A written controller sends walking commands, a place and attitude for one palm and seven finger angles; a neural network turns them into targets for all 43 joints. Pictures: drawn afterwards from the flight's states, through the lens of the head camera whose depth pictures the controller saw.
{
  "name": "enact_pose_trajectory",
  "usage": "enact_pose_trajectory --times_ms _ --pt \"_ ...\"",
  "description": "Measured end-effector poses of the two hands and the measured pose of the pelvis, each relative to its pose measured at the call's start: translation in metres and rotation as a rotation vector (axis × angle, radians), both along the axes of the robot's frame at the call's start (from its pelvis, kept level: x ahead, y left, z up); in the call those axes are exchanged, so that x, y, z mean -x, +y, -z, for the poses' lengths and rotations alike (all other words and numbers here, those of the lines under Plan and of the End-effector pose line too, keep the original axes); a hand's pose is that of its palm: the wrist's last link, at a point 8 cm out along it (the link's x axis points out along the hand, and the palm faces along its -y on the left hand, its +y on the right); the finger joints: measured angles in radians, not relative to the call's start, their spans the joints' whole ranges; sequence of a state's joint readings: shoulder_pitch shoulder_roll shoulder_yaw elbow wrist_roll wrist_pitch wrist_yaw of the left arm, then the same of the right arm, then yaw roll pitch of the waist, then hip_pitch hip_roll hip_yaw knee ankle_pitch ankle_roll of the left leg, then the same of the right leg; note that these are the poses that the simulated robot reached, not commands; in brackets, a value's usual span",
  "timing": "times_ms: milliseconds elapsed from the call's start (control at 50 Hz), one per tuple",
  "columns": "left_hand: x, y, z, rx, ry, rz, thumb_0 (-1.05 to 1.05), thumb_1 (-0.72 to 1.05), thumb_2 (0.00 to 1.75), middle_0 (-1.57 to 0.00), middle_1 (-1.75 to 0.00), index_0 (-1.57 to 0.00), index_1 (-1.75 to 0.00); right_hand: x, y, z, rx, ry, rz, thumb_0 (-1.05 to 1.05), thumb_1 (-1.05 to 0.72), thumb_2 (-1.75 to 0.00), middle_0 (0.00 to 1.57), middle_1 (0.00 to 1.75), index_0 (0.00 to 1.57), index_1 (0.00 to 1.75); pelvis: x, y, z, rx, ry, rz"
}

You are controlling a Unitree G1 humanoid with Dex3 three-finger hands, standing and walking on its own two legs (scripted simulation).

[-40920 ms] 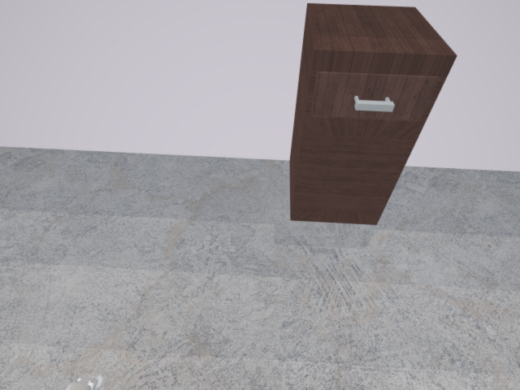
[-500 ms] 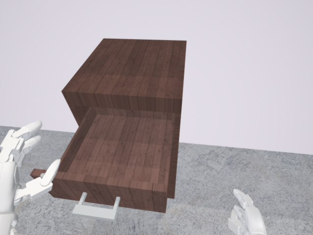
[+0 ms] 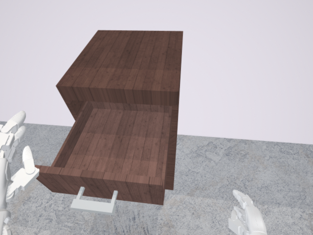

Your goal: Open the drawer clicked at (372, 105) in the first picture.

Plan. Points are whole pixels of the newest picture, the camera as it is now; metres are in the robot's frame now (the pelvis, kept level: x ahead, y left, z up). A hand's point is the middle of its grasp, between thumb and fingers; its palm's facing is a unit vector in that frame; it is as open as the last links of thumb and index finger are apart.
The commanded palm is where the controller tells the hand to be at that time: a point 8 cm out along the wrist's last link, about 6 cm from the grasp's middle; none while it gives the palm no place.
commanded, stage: step back with the hand held close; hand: left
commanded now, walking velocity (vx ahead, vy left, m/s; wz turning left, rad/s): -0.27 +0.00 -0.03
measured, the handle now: (96, 199) +0.23 +0.21 -0.08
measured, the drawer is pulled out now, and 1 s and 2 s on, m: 0.28 0.28 0.28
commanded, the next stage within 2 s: stop stepping back and stand still in 1.28 s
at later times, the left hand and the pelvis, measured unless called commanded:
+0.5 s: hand (9, 205) +0.14 +0.26 +0.15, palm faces +0.31 -0.81 -0.49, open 7.4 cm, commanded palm +0.08 +0.30 +0.17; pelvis -0.06 +0.02 -0.01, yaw -1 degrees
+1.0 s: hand (12, 233) +0.10 +0.23 +0.15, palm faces +0.27 -0.84 -0.48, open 7.4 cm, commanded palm +0.02 +0.29 +0.17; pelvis -0.12 +0.01 -0.01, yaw -2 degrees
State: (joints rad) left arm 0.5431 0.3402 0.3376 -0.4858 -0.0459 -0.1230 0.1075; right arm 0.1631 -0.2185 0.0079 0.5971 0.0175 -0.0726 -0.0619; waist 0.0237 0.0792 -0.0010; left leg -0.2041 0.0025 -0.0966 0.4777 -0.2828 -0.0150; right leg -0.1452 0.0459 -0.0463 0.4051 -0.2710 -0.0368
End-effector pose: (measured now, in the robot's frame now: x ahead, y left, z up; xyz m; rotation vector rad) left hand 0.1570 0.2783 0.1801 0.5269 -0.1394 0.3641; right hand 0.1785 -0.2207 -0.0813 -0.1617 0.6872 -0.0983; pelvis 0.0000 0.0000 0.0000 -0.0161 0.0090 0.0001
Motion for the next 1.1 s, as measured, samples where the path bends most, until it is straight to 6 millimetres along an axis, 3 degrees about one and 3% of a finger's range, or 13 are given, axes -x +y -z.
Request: enact_pose_trajectory --times_ms 220,380,520,660,840,920,1000,1100 --pt "0.009 0.006 0.017 -0.021 0.12 0.108 0.01 0.89 0.89 -0.21 -0.31 -0.22 -0.3 0.026 -0.011 -0.003 0.07 0.087 0.089 0.01 -0.9 -0.9 0.2 0.3 0.2 0.3 0.017 0.017 0.001 -0.001 0.048 0.014" --pt "0.031 0.023 0.006 -0.048 0.037 0.1 0.01 0.89 0.89 -0.21 -0.31 -0.22 -0.3 0.037 0.008 -0.013 0.077 0.044 0.071 0.01 -0.9 -0.9 0.2 0.3 0.2 0.3 0.037 0.026 0.003 -0.006 0.046 0.012" --pt "0.06 0.022 0.009 -0.029 -0.005 0.072 0.01 0.89 0.89 -0.21 -0.31 -0.21 -0.3 0.048 0.026 -0.013 0.048 -0.011 0.009 0.01 -0.9 -0.9 0.2 0.3 0.2 0.3 0.059 0.024 0.009 -0.004 0.042 0.01" --pt "0.081 0.018 0.009 0.006 -0.068 0.062 0.01 0.89 0.89 -0.21 -0.31 -0.22 -0.3 0.074 0.022 -0.006 0.073 0.018 -0.015 0.01 -0.9 -0.89 0.21 0.3 0.2 0.3 0.075 0.023 0.012 0.018 0.043 -0.008" --pt "0.084 0.034 0.005 -0.05 -0.091 0.071 0.01 0.89 0.89 -0.21 -0.31 -0.21 -0.3 0.106 0.015 -0.005 0.105 0.044 0.047 0.01 -0.9 -0.89 0.21 0.3 0.2 0.3 0.089 0.028 0.013 0.017 0.045 -0.002" --pt "0.087 0.023 0.006 -0.066 -0.085 0.094 0.01 0.89 0.89 -0.21 -0.31 -0.21 -0.3 0.11 0.015 -0.002 0.08 0.022 0.026 0.01 -0.9 -0.9 0.21 0.3 0.2 0.3 0.097 0.02 0.016 0.003 0.08 0.026" --pt "0.092 -0.002 0.011 -0.036 -0.051 0.161 0.01 0.89 0.89 -0.21 -0.31 -0.21 -0.3 0.118 0.01 0.004 0.061 0.025 -0.008 0.01 -0.9 -0.89 0.21 0.3 0.2 0.3 0.118 0.01 0.014 0.031 0.077 0.035" --pt "0.114 -0.021 0.004 -0.04 -0.043 0.232 0.01 0.89 0.89 -0.21 -0.31 -0.22 -0.3 0.136 -0.005 0.002 0.044 0.041 0.036 0.01 -0.9 -0.89 0.21 0.3 0.2 0.3 0.132 0.002 0.011 0.013 0.063 0.02"
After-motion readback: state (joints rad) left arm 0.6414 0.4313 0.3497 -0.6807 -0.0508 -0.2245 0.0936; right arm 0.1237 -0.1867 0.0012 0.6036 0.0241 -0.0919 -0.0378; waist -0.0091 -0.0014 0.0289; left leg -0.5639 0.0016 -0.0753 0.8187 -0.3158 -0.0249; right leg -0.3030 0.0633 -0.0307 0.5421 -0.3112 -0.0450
